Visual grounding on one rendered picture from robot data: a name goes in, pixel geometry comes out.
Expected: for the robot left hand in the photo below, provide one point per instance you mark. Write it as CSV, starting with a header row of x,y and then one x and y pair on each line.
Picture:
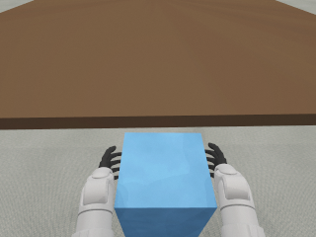
x,y
106,160

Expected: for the carton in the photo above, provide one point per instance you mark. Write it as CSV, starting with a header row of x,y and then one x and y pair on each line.
x,y
164,185

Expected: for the right robot forearm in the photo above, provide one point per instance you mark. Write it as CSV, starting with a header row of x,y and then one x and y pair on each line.
x,y
238,213

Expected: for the robot right hand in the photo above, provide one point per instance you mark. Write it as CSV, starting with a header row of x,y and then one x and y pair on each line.
x,y
218,157

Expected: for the left robot forearm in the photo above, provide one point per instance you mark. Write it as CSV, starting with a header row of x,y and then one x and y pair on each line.
x,y
96,206

